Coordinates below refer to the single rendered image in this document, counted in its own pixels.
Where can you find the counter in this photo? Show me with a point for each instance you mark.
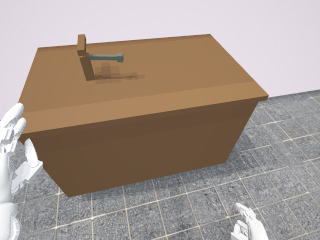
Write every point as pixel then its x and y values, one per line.
pixel 175 104

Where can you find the robot left forearm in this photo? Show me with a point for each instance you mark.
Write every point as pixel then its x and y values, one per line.
pixel 10 227

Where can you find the tap lever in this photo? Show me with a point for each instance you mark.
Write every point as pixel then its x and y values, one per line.
pixel 111 57

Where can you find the robot right hand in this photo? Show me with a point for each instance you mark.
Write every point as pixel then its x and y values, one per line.
pixel 254 230

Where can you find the robot left hand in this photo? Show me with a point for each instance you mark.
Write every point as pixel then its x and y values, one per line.
pixel 11 127

